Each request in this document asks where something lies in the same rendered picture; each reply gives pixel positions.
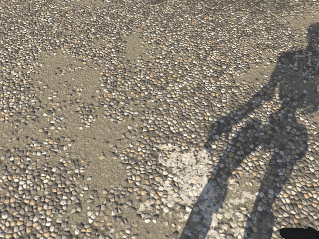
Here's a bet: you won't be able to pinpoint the robot right hand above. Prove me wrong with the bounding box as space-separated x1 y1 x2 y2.
279 227 319 239

